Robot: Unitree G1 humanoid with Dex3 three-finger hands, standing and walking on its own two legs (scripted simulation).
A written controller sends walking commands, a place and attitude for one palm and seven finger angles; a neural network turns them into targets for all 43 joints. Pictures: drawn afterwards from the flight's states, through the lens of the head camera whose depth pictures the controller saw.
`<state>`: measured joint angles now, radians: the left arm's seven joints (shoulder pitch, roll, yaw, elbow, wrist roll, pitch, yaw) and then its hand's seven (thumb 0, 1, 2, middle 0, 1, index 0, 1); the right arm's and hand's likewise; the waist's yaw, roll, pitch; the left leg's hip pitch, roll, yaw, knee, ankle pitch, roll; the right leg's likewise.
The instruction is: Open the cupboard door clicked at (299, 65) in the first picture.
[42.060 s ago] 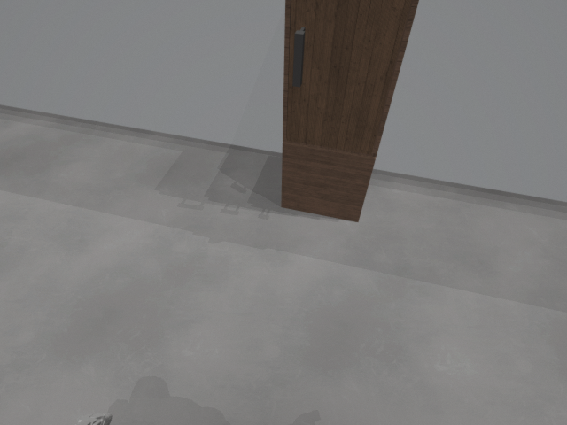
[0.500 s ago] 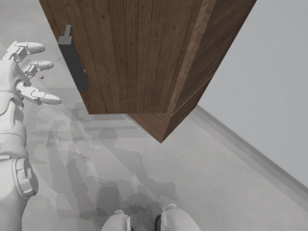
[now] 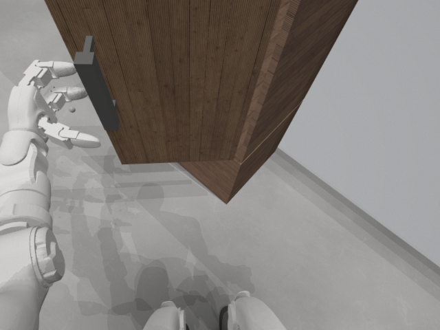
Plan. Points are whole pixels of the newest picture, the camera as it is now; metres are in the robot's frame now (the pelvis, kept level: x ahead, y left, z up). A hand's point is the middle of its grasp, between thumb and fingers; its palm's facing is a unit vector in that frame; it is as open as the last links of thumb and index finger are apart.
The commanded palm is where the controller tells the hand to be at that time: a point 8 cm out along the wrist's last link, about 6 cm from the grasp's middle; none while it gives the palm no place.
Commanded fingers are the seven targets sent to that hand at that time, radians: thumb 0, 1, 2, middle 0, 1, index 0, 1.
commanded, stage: slide the fingers in behind the handle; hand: left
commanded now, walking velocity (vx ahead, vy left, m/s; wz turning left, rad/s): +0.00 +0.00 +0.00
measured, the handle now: (101, 87) +0.54 +0.19 +0.07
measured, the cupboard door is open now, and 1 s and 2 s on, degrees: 47 47 46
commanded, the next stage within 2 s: close the thumb around the handle in 1.18 s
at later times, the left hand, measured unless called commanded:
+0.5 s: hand (87, 114) +0.47 +0.20 +0.08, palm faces +0.04 -1.00 +0.01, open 14.0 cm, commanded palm +0.45 +0.24 +0.07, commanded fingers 0.00 -0.50 0.30 -0.30 -1.20 -0.30 -1.20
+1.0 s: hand (110, 107) +0.49 +0.17 +0.07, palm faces +0.06 -1.00 -0.01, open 14.0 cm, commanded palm +0.46 +0.22 +0.07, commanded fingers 0.00 -0.50 0.30 -0.30 -1.20 -0.30 -1.20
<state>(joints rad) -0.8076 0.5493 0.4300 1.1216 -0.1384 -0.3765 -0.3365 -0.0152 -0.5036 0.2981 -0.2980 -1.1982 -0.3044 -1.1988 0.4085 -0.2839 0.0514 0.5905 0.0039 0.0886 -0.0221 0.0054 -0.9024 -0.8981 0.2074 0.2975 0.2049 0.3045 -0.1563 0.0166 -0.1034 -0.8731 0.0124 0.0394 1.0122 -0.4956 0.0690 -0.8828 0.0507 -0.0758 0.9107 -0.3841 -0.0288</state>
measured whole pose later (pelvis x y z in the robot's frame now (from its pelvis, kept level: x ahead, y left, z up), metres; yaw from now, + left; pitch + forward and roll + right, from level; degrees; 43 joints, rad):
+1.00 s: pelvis +0.00 -0.01 +0.00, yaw +0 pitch +20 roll -2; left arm -0.85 0.44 0.38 1.15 -0.09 -0.42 -0.17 -0.02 -0.50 0.30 -0.29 -1.20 -0.30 -1.20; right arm 0.39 -0.27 0.04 0.60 -0.01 0.05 0.00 0.01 -0.90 -0.90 0.21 0.30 0.20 0.30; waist -0.16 0.02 -0.11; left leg -0.88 0.01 0.05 1.02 -0.49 0.06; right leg -0.91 0.05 -0.07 0.96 -0.40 -0.04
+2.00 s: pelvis +0.00 -0.01 +0.00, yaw +1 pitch +20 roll -2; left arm -0.82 0.41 0.35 1.13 -0.12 -0.44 -0.20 0.00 0.64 0.82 -0.33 -1.32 -0.33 -1.32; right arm 0.39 -0.27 0.04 0.62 0.00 0.05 0.00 0.01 -0.90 -0.90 0.21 0.30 0.20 0.30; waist -0.14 0.03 -0.11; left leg -0.86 0.00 0.04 1.01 -0.49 0.05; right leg -0.89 0.04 -0.07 0.95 -0.40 -0.04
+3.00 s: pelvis +0.03 -0.05 +0.02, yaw +3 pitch +10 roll +1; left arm 0.18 -0.10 -0.20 0.03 0.07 -0.16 0.53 0.03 0.60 0.69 -0.28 -1.22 -0.28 -1.29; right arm 0.19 -0.15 0.04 0.49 -0.07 0.06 0.02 0.01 -0.90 -0.90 0.21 0.30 0.20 0.30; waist -0.01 0.03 -0.15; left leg -0.57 -0.01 0.01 0.88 -0.49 0.00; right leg -0.61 0.04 -0.09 0.88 -0.45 -0.09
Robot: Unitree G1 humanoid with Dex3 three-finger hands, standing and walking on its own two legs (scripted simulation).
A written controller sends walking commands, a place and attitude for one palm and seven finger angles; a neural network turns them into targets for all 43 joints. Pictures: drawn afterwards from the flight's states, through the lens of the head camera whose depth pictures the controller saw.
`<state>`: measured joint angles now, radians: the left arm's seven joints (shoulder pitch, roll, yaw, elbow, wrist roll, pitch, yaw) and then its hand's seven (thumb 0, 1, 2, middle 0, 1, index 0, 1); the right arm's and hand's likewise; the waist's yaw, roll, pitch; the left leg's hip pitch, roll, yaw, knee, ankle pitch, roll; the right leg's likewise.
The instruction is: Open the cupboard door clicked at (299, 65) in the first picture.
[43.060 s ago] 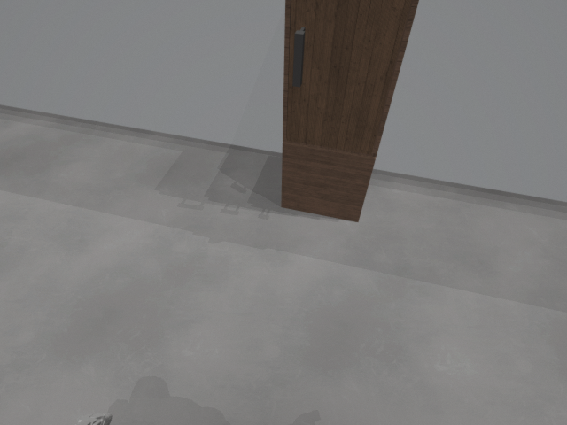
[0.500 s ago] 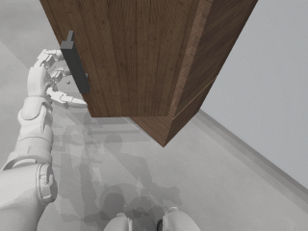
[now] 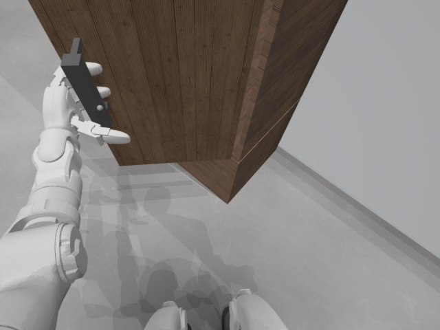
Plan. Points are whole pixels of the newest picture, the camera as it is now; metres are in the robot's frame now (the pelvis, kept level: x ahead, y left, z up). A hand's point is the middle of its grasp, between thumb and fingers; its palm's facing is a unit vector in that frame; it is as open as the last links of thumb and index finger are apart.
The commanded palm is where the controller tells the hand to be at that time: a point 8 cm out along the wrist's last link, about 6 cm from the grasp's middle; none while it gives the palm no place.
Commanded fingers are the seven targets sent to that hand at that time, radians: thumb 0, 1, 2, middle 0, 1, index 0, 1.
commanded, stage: slide the fingers in behind the handle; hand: left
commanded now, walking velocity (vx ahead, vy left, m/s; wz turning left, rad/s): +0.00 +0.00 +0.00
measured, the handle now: (92, 88) +0.54 +0.20 +0.07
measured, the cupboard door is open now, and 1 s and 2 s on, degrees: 47 46 87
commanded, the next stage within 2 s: close the thumb around the handle in 0.18 s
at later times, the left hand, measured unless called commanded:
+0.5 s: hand (98, 110) +0.49 +0.18 +0.07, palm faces +0.05 -1.00 -0.01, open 12.7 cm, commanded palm +0.46 +0.23 +0.08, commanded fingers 0.00 0.17 0.59 -0.35 -1.27 -0.35 -1.27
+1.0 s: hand (99, 110) +0.49 +0.18 +0.08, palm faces +0.03 -1.00 +0.00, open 6.3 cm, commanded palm +0.46 +0.23 +0.08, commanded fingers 0.00 0.90 0.90 -0.40 -1.35 -0.40 -1.35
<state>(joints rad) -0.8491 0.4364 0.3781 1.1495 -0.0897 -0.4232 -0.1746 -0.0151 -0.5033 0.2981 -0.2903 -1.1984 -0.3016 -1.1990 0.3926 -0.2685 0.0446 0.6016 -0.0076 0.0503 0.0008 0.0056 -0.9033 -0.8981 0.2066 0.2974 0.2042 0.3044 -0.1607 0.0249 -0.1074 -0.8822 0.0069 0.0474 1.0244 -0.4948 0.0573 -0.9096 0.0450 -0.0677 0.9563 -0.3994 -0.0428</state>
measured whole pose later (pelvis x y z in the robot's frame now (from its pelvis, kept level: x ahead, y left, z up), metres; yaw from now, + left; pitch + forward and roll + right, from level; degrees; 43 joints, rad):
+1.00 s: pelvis +0.00 +0.00 +0.00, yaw +1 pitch +20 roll -2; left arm -0.82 0.41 0.35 1.13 -0.12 -0.44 -0.20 0.00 0.64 0.82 -0.33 -1.32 -0.33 -1.32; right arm 0.39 -0.27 0.04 0.62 0.00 0.05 0.00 0.01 -0.90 -0.90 0.21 0.30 0.20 0.30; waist -0.14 0.03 -0.11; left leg -0.86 0.00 0.04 1.01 -0.49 0.05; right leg -0.89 0.04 -0.07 0.95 -0.40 -0.04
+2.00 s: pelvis +0.03 -0.04 +0.02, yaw +3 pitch +10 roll +1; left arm 0.18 -0.10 -0.20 0.03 0.07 -0.16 0.53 0.03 0.60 0.69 -0.28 -1.22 -0.28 -1.29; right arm 0.19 -0.15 0.04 0.49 -0.07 0.06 0.02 0.01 -0.90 -0.90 0.21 0.30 0.20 0.30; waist -0.01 0.03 -0.15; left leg -0.57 -0.01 0.01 0.88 -0.49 0.00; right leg -0.61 0.04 -0.09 0.88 -0.45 -0.09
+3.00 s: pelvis -0.01 -0.04 +0.02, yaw +4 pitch +9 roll +1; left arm 0.01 -0.11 -0.24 0.22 0.07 -0.23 0.59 -0.01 -0.48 0.31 -0.26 -0.85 -0.28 -0.85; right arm 0.20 -0.19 0.01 0.58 -0.06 -0.01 -0.01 0.01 -0.90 -0.90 0.20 0.30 0.20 0.30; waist -0.01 0.03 -0.12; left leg -0.64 -0.03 -0.02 0.92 -0.44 0.00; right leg -0.68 0.02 -0.11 0.92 -0.40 -0.10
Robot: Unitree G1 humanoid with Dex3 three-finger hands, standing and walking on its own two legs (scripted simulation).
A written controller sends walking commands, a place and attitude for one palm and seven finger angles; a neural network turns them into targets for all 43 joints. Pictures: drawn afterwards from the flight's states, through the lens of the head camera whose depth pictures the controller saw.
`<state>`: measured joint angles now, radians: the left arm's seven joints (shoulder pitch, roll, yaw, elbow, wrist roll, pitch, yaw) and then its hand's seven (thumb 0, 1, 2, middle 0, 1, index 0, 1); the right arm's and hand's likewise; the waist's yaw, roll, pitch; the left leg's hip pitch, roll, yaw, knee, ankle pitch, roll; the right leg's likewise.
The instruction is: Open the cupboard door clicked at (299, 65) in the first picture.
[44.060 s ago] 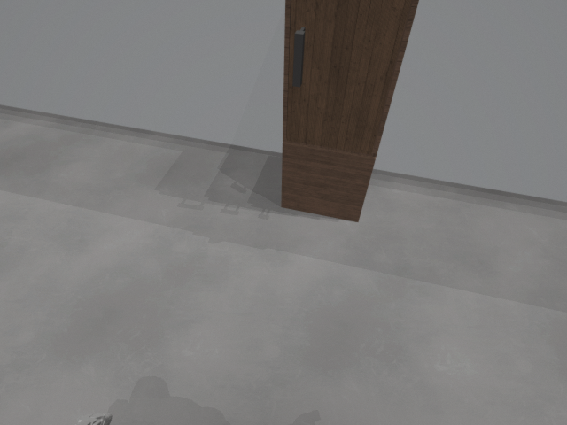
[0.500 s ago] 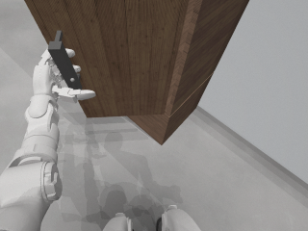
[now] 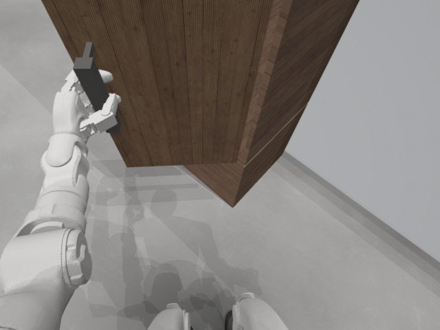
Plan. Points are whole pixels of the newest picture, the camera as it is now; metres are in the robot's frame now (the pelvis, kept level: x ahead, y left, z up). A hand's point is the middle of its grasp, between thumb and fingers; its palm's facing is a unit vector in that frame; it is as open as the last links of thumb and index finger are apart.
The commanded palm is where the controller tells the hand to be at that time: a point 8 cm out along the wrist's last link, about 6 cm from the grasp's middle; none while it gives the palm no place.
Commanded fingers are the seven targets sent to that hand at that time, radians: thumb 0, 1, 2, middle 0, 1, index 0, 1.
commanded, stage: pull the door open along its arc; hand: left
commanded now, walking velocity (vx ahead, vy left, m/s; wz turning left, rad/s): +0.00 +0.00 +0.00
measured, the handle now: (102, 91) +0.54 +0.20 +0.07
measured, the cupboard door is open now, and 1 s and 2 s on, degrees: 46 87 94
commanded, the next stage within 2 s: open thumb and fingers to let go in 1.16 s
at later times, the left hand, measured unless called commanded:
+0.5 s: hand (115, 145) +0.42 +0.16 +0.07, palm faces +0.00 -1.00 +0.00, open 6.7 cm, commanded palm +0.35 +0.21 +0.07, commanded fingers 0.00 0.90 0.90 -0.40 -1.35 -0.40 -1.35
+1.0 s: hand (175, 202) +0.31 +0.06 +0.08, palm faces +0.40 -0.92 -0.02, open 7.0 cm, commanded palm +0.23 +0.10 +0.07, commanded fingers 0.00 0.90 0.90 -0.40 -1.35 -0.40 -1.35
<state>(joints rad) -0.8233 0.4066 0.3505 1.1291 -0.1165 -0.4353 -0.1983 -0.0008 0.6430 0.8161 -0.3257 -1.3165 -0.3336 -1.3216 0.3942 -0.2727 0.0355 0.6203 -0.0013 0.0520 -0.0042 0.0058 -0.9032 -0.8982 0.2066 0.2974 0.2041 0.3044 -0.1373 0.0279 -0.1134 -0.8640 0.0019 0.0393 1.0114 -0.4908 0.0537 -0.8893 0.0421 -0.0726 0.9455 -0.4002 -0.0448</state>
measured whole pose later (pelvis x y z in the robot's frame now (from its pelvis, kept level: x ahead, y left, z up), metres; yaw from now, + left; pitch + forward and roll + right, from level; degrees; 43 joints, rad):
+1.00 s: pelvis +0.03 -0.04 +0.02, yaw +2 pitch +10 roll +1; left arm 0.18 -0.10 -0.20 0.03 0.07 -0.16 0.53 0.03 0.60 0.69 -0.28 -1.22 -0.28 -1.29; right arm 0.19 -0.15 0.04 0.49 -0.07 0.06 0.02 0.01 -0.90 -0.90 0.21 0.30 0.20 0.30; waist -0.01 0.03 -0.15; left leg -0.57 -0.01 0.01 0.88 -0.49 0.00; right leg -0.61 0.04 -0.09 0.88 -0.45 -0.09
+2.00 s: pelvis -0.01 -0.04 +0.01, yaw +3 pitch +9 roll +1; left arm 0.01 -0.11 -0.24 0.22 0.07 -0.23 0.59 -0.01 -0.48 0.31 -0.26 -0.85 -0.28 -0.85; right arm 0.20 -0.19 0.01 0.58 -0.06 -0.01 -0.01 0.01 -0.90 -0.90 0.20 0.30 0.20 0.30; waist -0.01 0.03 -0.12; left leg -0.64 -0.03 -0.02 0.92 -0.44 0.00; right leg -0.68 0.02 -0.11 0.92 -0.40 -0.10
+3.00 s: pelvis +0.01 -0.01 +0.00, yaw +2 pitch +11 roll +0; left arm 0.49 0.08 -0.23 -0.25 -0.03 -0.26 0.06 -0.02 -0.50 0.30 -0.15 -0.30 -0.16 -0.30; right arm 0.27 -0.21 0.04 0.38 0.00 -0.06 0.00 0.01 -0.90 -0.90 0.21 0.30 0.20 0.30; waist 0.01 0.04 -0.13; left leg -0.70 -0.03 0.01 1.04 -0.54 0.04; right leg -0.73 0.02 -0.08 1.02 -0.48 -0.06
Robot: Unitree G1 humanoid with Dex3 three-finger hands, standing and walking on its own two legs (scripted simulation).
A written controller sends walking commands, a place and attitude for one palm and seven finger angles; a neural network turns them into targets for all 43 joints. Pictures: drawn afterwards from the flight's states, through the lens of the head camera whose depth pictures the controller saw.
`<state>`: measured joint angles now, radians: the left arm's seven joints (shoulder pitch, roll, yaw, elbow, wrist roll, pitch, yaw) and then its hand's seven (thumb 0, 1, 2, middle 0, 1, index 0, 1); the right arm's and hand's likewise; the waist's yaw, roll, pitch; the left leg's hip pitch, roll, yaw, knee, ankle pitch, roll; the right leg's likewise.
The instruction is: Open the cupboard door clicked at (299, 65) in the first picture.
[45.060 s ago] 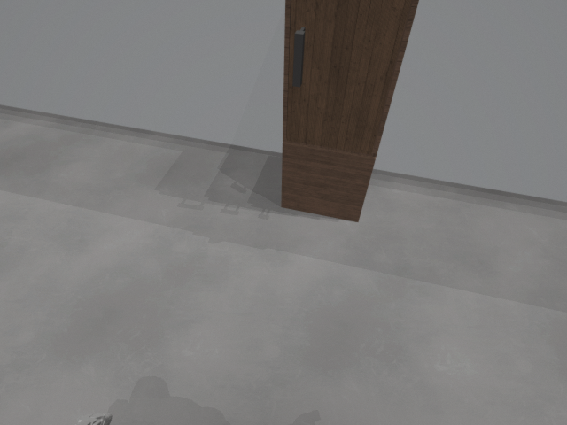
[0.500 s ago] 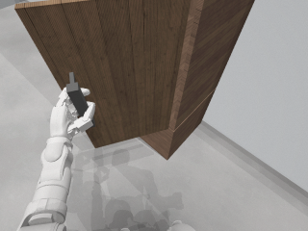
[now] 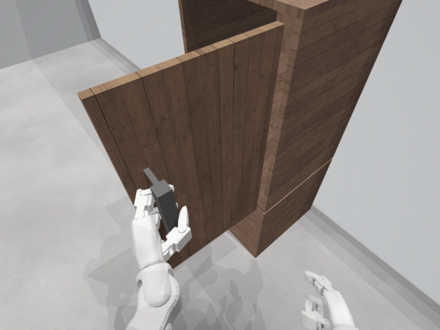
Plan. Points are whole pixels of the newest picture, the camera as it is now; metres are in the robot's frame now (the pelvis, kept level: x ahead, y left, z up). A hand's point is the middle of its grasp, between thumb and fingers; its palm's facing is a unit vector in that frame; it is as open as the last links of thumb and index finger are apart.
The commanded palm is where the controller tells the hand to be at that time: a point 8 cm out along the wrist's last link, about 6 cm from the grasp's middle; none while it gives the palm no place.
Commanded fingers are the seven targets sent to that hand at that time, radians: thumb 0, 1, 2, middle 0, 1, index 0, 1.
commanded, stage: pull the door open along its arc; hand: left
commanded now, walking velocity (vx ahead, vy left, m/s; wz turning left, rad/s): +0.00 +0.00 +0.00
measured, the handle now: (163, 206) +0.33 +0.12 +0.05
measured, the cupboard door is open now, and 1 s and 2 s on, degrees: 87 94 95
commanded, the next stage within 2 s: open thumb and fingers to let go in 0.16 s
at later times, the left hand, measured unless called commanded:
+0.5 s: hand (195, 241) +0.26 +0.06 +0.06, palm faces +0.40 -0.92 -0.03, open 7.7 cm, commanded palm +0.22 +0.10 +0.06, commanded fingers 0.00 -0.01 0.51 -0.34 -1.25 -0.34 -1.25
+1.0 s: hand (193, 239) +0.27 +0.06 +0.06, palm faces +0.33 -0.94 -0.01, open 14.7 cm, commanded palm +0.22 +0.10 +0.06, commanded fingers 0.00 -0.50 0.30 -0.17 -0.40 -0.17 -0.40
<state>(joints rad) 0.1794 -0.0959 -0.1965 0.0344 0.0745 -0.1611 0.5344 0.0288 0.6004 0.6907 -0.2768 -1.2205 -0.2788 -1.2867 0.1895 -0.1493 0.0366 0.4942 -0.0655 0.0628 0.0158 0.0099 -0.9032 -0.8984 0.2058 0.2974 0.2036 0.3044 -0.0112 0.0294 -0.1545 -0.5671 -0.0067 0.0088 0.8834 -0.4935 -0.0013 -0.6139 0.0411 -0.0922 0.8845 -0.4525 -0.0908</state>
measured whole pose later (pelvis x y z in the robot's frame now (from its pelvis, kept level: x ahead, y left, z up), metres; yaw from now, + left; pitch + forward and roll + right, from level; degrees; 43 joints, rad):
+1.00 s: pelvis -0.04 +0.00 -0.01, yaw +1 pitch +9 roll +1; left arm 0.01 -0.11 -0.24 0.22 0.07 -0.23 0.59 -0.01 -0.48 0.31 -0.26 -0.85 -0.28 -0.85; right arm 0.20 -0.19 0.01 0.58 -0.06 -0.01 -0.01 0.01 -0.90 -0.90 0.20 0.30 0.20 0.30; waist -0.01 0.03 -0.12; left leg -0.64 -0.03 -0.02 0.92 -0.44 0.00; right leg -0.68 0.02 -0.11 0.92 -0.40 -0.10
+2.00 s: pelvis -0.02 +0.03 -0.02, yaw +0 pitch +11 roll +0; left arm 0.49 0.08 -0.23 -0.25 -0.03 -0.26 0.06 -0.02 -0.50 0.30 -0.15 -0.30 -0.16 -0.30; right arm 0.27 -0.21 0.04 0.38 0.00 -0.06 0.00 0.01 -0.90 -0.90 0.21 0.30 0.20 0.30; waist 0.01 0.04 -0.13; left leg -0.70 -0.03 0.01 1.04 -0.54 0.04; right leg -0.73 0.02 -0.08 1.02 -0.48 -0.06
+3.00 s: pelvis -0.02 +0.04 +0.00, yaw +0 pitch +6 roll -2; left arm 0.66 0.23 0.08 -0.45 -0.24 -0.16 -0.15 -0.02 -0.47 0.31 -0.15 -0.30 -0.16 -0.30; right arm 0.30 -0.24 0.04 0.42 0.05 -0.14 -0.07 0.02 -0.90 -0.90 0.21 0.30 0.20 0.30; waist 0.02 0.07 -0.14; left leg -0.55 -0.02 -0.01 0.95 -0.51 0.05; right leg -0.56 0.03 -0.10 0.88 -0.43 -0.04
